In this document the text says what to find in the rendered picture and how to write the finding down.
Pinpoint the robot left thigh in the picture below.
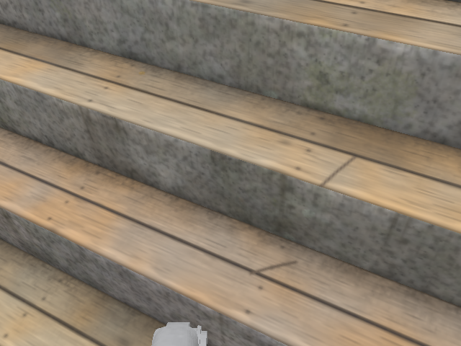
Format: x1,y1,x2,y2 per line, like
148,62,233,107
152,322,207,346

